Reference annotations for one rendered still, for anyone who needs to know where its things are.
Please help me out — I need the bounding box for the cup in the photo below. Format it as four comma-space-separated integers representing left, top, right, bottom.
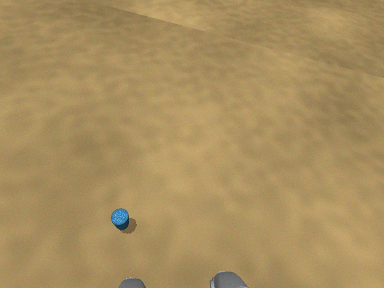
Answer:
111, 208, 129, 230

